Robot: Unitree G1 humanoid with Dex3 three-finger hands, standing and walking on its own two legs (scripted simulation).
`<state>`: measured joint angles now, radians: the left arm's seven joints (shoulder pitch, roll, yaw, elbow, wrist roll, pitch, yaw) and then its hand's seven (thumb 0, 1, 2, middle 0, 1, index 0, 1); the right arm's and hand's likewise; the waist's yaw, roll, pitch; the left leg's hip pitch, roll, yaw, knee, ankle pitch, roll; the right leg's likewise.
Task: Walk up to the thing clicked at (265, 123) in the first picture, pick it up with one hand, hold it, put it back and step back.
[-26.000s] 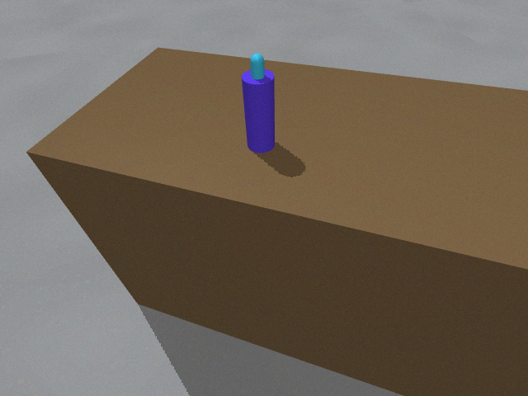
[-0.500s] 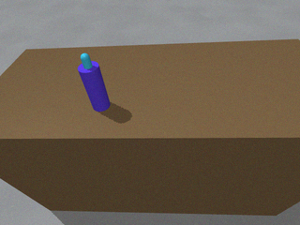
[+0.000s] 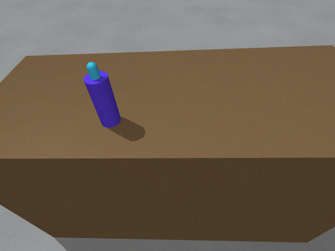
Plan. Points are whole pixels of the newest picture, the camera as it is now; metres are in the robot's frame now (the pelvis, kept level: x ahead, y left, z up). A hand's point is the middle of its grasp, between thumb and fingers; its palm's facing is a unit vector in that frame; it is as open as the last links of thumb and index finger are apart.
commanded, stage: stand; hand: left
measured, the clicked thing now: (102, 95) +0.50 +0.21 +0.12
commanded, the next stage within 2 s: none
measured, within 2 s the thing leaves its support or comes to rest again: neither
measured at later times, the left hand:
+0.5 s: hand out of the picture +0.06 +0.26 -0.15, palm faces -0.03 -0.93 -0.36, open 8.0 cm
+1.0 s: hand out of the picture +0.08 +0.25 -0.15, palm faces -0.03 -0.93 -0.36, open 7.3 cm
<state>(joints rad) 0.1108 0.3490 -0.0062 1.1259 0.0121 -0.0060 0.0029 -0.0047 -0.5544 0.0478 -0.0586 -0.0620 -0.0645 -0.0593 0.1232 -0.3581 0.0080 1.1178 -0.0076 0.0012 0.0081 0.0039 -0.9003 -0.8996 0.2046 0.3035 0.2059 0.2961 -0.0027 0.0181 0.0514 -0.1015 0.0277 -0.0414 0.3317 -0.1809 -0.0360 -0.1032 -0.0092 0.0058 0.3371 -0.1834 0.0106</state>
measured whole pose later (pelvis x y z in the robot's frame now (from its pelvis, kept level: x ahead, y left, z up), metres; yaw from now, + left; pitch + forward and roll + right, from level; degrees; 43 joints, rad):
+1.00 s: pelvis +0.01 +0.00 +0.00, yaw +0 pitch -2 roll +0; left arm 0.12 0.35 -0.01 1.11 0.01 -0.01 0.00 0.00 0.91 0.90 -0.20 -0.30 -0.21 -0.30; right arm 0.13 -0.36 0.00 1.12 -0.01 0.00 0.01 0.00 -0.90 -0.90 0.20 0.30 0.21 0.30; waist 0.00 0.01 0.05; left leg -0.10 0.03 -0.04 0.32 -0.18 -0.04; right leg -0.10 -0.01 0.01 0.34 -0.19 0.01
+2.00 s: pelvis +0.00 +0.00 +0.00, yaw +0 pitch -3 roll +0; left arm 0.13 0.35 0.00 1.11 0.01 -0.01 0.00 0.00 0.91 0.90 -0.20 -0.30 -0.21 -0.30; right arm 0.13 -0.35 0.00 1.12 -0.01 0.00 0.01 0.00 -0.90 -0.90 0.20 0.30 0.21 0.30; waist 0.00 0.01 0.06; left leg -0.09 0.03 -0.03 0.32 -0.18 -0.04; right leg -0.10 -0.01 0.01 0.34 -0.19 0.01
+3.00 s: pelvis -0.08 +0.05 -0.02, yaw -3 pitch -2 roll -1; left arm 0.08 0.40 0.06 0.89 0.01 0.07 0.02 0.00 0.91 0.90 -0.20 -0.30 -0.20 -0.30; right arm 0.15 -0.35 -0.04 0.91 -0.02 0.03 -0.01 0.00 -0.90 -0.90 0.21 0.30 0.21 0.30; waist -0.02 -0.04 0.21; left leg -0.28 0.00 0.01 0.58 -0.27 0.04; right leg -0.41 0.10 0.14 1.07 -0.52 0.01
